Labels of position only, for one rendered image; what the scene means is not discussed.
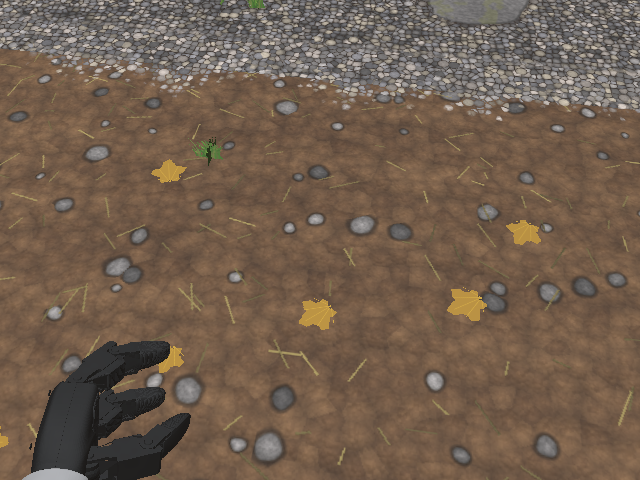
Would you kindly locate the robot left hand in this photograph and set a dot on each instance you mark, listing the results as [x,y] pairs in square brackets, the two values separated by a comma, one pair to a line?
[76,417]

